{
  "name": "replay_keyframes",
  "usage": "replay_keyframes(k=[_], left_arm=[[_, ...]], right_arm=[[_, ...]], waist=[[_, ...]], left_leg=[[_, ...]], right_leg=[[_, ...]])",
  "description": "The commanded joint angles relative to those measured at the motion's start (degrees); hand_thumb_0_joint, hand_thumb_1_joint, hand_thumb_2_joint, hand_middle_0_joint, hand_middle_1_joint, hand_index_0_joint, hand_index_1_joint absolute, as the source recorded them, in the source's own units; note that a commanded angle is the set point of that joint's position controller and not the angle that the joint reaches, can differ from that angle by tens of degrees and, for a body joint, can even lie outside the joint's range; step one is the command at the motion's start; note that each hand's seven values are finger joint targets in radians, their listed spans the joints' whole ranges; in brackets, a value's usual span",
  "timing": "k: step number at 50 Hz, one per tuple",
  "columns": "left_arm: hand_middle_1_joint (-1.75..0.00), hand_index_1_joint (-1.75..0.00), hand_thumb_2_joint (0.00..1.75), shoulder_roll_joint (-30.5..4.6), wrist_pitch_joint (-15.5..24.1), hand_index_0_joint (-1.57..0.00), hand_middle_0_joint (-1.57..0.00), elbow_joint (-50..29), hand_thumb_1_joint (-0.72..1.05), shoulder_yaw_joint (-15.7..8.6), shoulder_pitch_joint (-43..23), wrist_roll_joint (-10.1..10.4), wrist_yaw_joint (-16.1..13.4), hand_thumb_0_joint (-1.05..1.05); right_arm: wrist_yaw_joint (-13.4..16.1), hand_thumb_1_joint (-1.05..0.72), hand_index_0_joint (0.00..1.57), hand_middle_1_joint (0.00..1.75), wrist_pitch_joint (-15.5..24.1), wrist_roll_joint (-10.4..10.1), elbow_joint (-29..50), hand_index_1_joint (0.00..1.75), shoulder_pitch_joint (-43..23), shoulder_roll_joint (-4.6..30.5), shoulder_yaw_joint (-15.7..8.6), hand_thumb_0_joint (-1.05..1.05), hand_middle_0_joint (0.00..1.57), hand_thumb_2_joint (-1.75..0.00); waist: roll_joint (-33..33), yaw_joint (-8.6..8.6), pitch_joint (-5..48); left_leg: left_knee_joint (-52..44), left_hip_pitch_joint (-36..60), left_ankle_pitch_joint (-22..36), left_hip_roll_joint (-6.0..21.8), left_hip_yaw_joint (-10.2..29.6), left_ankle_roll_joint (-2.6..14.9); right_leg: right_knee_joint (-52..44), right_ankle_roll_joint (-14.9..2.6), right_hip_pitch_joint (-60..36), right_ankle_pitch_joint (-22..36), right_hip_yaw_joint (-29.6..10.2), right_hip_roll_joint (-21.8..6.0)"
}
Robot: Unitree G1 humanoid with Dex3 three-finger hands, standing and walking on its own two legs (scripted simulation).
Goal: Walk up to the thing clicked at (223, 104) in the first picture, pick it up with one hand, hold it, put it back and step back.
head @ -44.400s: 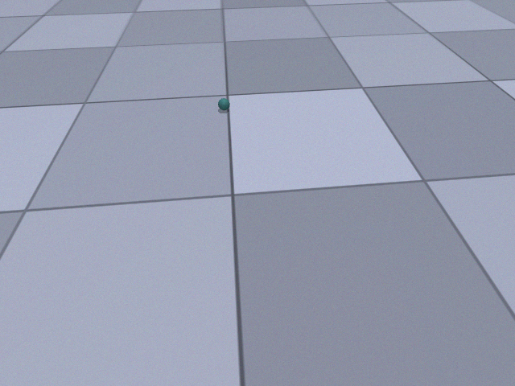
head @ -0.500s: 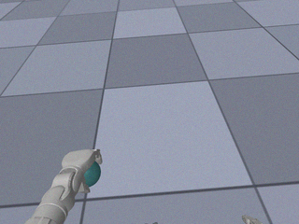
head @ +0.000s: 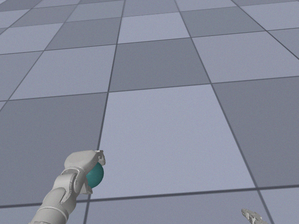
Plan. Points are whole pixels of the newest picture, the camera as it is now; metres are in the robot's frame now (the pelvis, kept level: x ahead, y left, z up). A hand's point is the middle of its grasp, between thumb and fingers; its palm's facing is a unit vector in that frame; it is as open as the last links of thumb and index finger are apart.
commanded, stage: hold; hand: left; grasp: from above
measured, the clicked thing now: (89, 173) +0.31 +0.22 -0.06
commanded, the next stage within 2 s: crouch in 0.92 s
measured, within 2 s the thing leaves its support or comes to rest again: neither
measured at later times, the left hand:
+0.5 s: hand (85, 176) +0.29 +0.22 -0.03, palm faces -0.46 -0.07 -0.88, open 10.7 cm
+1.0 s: hand (86, 175) +0.29 +0.22 -0.03, palm faces -0.47 -0.07 -0.88, open 10.7 cm
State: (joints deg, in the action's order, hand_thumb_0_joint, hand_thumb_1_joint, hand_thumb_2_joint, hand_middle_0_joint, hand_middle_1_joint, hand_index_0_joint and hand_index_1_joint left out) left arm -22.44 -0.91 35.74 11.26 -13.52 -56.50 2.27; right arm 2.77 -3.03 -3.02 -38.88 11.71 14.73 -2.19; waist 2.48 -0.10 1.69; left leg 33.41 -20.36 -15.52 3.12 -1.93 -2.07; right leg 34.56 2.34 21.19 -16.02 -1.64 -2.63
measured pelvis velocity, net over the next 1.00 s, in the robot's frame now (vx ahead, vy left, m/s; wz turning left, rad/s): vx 0.00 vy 0.00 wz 0.00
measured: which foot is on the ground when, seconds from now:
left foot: down 0.00-1.00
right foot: down 0.00-1.00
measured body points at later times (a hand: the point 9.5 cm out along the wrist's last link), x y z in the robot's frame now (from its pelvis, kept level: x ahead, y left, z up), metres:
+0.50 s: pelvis +0.00 +0.00 +0.01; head +0.00 -0.02 +0.46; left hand +0.31 +0.22 +0.02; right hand +0.15 -0.25 -0.11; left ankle +0.02 +0.14 -0.73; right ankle +0.02 -0.14 -0.73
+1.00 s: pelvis +0.00 +0.00 +0.01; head +0.01 -0.02 +0.46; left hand +0.31 +0.22 +0.02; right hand +0.15 -0.25 -0.11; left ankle +0.02 +0.14 -0.73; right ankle +0.02 -0.14 -0.73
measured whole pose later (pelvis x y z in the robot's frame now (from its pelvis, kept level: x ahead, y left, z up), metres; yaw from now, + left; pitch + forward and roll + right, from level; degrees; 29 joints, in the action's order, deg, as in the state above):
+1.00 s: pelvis +0.00 +0.00 +0.01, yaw +0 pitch +1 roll +1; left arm -22.8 0.1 34.6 11.8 -13.2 -56.3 4.1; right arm 3.6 -3.9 -3.5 -38.9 10.4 14.2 -1.6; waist 2.4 0.6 0.1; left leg 27.6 -15.2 -13.1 2.9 -2.4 -2.0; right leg 29.1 2.4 16.4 -13.7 -1.8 -2.8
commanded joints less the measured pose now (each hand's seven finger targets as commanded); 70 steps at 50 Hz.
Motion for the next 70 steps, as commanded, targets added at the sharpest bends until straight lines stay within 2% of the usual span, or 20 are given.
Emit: replay_keyframes(k=[1,12,15,19,21,23,25,32,35,37,38,44,45,50,51,52,57,61,64,70], left_arm=[[-1.05,-1.01,1.0,-12.73,0.36,-0.85,-0.81,-13.25,0.49,-6.4,-20.22,-0.09,-2.08,0.0],[-1.07,-1.03,1.02,-12.19,0.19,-0.84,-0.79,-13.66,0.47,-5.53,-20.22,0.27,-0.97,0.0],[-1.07,-1.03,1.03,-12.68,-0.08,-0.83,-0.79,-12.23,0.47,-6.48,-18.22,0.58,-0.6,0.0],[-1.07,-1.03,1.02,-11.55,0.0,-0.84,-0.8,-12.41,0.48,-5.12,-17.34,0.73,0.19,0.0],[-1.08,-1.04,1.02,-13.68,0.41,-0.84,-0.79,-14.54,0.48,-6.42,-20.32,0.55,0.14,0.0],[-1.06,-1.02,1.03,-12.06,0.74,-0.84,-0.8,-13.87,0.47,-4.95,-20.3,0.48,0.39,0.0],[-1.06,-1.02,1.03,-13.53,1.0,-0.83,-0.79,-14.63,0.46,-6.47,-20.3,0.46,-0.19,0.0],[-1.07,-1.03,1.05,-13.83,1.03,-0.84,-0.8,-14.76,0.48,-7.22,-21.58,-0.06,-1.61,0.0],[-1.07,-1.03,1.05,-11.02,0.47,-0.84,-0.81,-12.49,0.47,-5.0,-19.21,0.22,-1.25,0.0],[-1.07,-1.03,1.04,-12.12,0.29,-0.84,-0.8,-11.83,0.47,-6.19,-16.99,0.42,-0.93,0.0],[-1.07,-1.03,1.04,-11.16,0.14,-0.83,-0.8,-11.66,0.46,-5.4,-15.77,0.44,-0.56,0.0],[-1.04,-1.0,1.03,-12.45,1.02,-0.82,-0.78,-13.34,0.44,-5.82,-18.88,0.33,0.02,0.0],[-1.04,-1.0,1.01,-12.44,1.09,-0.82,-0.78,-12.85,0.45,-5.63,-19.63,0.01,-0.21,0.0],[-1.05,-1.02,1.03,-12.8,1.42,-0.82,-0.78,-13.58,0.45,-6.66,-21.29,-0.28,-2.0,0.0],[-1.1,-1.02,0.95,-13.17,1.33,-0.86,-0.78,-13.09,0.5,-7.06,-20.85,-0.59,-2.36,0.0],[-1.06,-1.0,0.95,-13.31,1.2,-0.78,-0.7,-12.53,0.42,-7.32,-19.89,-0.54,-2.64,0.0],[-1.09,-1.04,1.0,-9.88,1.16,-0.74,-0.7,-7.23,0.36,-4.96,-15.04,-1.41,-3.03,0.0],[-1.09,-1.05,1.02,-9.78,2.93,-0.75,-0.71,-4.57,0.38,-5.29,-15.24,-1.84,-4.56,0.0],[-1.09,-1.04,1.0,-10.57,4.74,-0.75,-0.71,-0.84,0.38,-6.06,-18.71,-3.48,-7.83,0.0],[-1.12,-1.07,0.99,-11.65,6.23,-0.73,-0.68,6.73,0.36,-7.58,-26.01,-8.56,-17.08,0.0]], right_arm=[[0.73,-0.91,0.2,0.3,2.52,-0.36,7.78,0.3,-4.87,6.98,-2.28,0.0,0.2,-0.9],[1.05,-0.91,0.2,0.3,2.58,-0.55,7.9,0.3,-6.15,6.64,-1.83,0.0,0.2,-0.9],[1.01,-0.91,0.2,0.3,2.69,-0.64,8.02,0.3,-6.29,6.74,-1.73,0.0,0.2,-0.9],[1.07,-0.91,0.2,0.3,2.64,-0.75,8.42,0.3,-6.55,6.56,-1.66,0.0,0.2,-0.9],[1.12,-0.91,0.2,0.3,2.58,-0.72,8.3,0.3,-6.4,6.54,-1.55,0.0,0.2,-0.9],[1.18,-0.91,0.2,0.3,2.55,-0.7,8.45,0.3,-6.53,6.65,-1.57,0.0,0.2,-0.9],[1.37,-0.91,0.2,0.3,2.57,-0.72,8.2,0.3,-6.33,6.72,-1.57,0.0,0.2,-0.9],[1.29,-0.91,0.2,0.3,2.44,-0.55,7.69,0.3,-6.58,6.62,-1.66,0.0,0.2,-0.9],[1.24,-0.91,0.2,0.3,2.33,-0.58,7.57,0.3,-6.34,6.57,-1.75,0.0,0.2,-0.9],[1.21,-0.91,0.2,0.3,2.1,-0.58,7.72,0.3,-6.69,6.63,-1.92,0.0,0.2,-0.9],[1.15,-0.91,0.2,0.3,2.02,-0.62,7.94,0.3,-6.83,6.39,-1.88,0.0,0.2,-0.9],[1.31,-0.91,0.2,0.3,1.57,-0.68,7.98,0.3,-6.4,6.6,-1.87,0.0,0.2,-0.9],[1.32,-0.91,0.2,0.3,1.56,-0.64,7.99,0.3,-6.23,6.68,-1.84,0.0,0.2,-0.9],[1.33,-0.91,0.2,0.3,1.6,-0.44,7.38,0.3,-6.2,6.45,-1.91,0.0,0.2,-0.9],[1.3,-0.93,0.2,0.3,1.6,-0.44,7.25,0.3,-5.85,6.58,-2.02,0.0,0.2,-0.91],[1.27,-0.89,0.2,0.3,1.55,-0.46,7.39,0.3,-6.27,6.68,-2.03,0.0,0.2,-0.9],[0.94,-0.9,0.2,0.3,0.98,-0.46,7.19,0.3,-5.4,6.73,-2.46,0.0,0.2,-0.9],[0.69,-0.9,0.2,0.3,0.42,-0.15,6.83,0.3,-4.72,6.6,-2.46,0.0,0.2,-0.9],[0.48,-0.9,0.2,0.3,0.17,0.48,6.08,0.3,-4.06,6.59,-2.51,0.0,0.2,-0.9],[-0.89,-0.9,0.2,0.3,0.19,2.49,3.39,0.3,0.12,7.99,-4.06,0.0,0.2,-0.9]], waist=[[-1.89,0.18,14.67],[-1.56,0.61,13.41],[-1.75,0.82,11.68],[-3.41,0.78,11.46],[-1.62,1.03,13.53],[-1.3,0.35,12.92],[-0.1,0.85,14.01],[-0.05,1.04,14.33],[-2.05,0.61,13.23],[-2.12,1.17,12.37],[-3.12,1.03,12.19],[-1.74,0.71,12.0],[-1.64,0.03,12.39],[-0.53,0.85,14.76],[-0.61,0.85,14.93],[-0.64,1.21,14.47],[-4.95,-0.05,10.61],[-5.93,-0.52,9.81],[-5.09,-1.44,9.28],[-0.77,-3.56,17.69]], left_leg=[[-4.54,7.98,8.06,-3.99,-1.2,2.45],[-6.5,9.33,9.14,-3.74,-1.04,2.37],[-7.19,8.73,7.22,-3.77,-1.23,2.42],[-7.29,9.05,8.23,-3.84,-1.2,2.63],[-7.48,9.85,8.94,-3.99,-1.3,2.59],[-7.87,10.49,8.49,-3.65,-1.12,2.44],[-8.24,11.21,9.67,-3.43,-0.9,2.19],[-7.85,11.7,10.84,-3.73,-1.19,2.25],[-7.9,11.65,11.81,-3.66,-1.16,2.41],[-8.14,10.96,11.21,-3.75,-1.26,2.42],[-8.21,10.83,11.48,-3.8,-1.21,2.55],[-8.78,11.46,10.71,-3.55,-1.05,2.34],[-8.59,11.86,11.17,-3.64,-1.17,2.47],[-8.09,12.83,13.35,-3.77,-1.24,2.24],[-7.87,12.66,13.92,-3.84,-1.36,2.36],[-7.98,12.56,14.11,-3.9,-1.31,2.18],[-7.62,10.36,13.11,-3.82,-1.16,2.59],[-6.43,8.17,11.53,-4.26,-1.31,2.74],[-3.73,4.43,8.82,-4.3,-1.1,2.52],[10.75,-5.8,7.06,-3.51,-0.65,1.44]], right_leg=[[-6.56,-1.86,-3.93,7.02,1.19,3.54],[-7.83,-2.12,-4.94,7.66,1.68,3.81],[-8.77,-2.13,-4.89,5.6,1.56,3.67],[-9.1,-1.92,-5.57,6.54,1.73,3.59],[-8.99,-1.99,-6.37,7.43,1.42,3.44],[-9.0,-2.24,-5.73,6.88,1.62,3.78],[-8.58,-2.46,-6.18,7.88,1.82,4.01],[-9.16,-2.21,-7.05,8.97,1.69,3.75],[-9.37,-2.07,-6.95,10.24,1.8,3.77],[-9.97,-2.08,-7.3,9.36,1.95,3.67],[-9.93,-2.01,-7.46,9.84,1.96,3.6],[-9.87,-2.35,-6.79,8.91,1.96,3.87],[-9.72,-2.31,-6.57,9.68,1.75,3.75],[-9.38,-2.31,-7.85,11.45,2.02,3.73],[-9.42,-2.23,-8.26,12.26,1.93,3.57],[-9.53,-2.26,-8.38,12.17,1.94,3.63],[-9.69,-2.02,-6.72,11.78,2.12,3.49],[-8.97,-1.84,-4.87,10.67,1.84,3.03],[-6.48,-2.15,-0.65,7.95,2.05,2.96],[6.51,-2.55,12.38,6.7,2.21,3.2]])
